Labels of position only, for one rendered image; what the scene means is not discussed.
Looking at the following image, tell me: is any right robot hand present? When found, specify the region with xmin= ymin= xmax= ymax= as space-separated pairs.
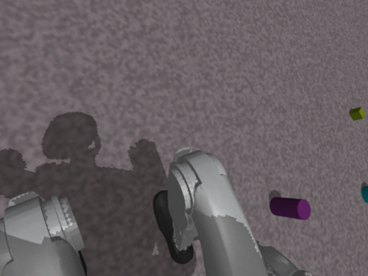
xmin=256 ymin=240 xmax=299 ymax=276

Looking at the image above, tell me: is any right robot foot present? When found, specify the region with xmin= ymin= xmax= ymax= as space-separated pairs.
xmin=153 ymin=190 xmax=194 ymax=264

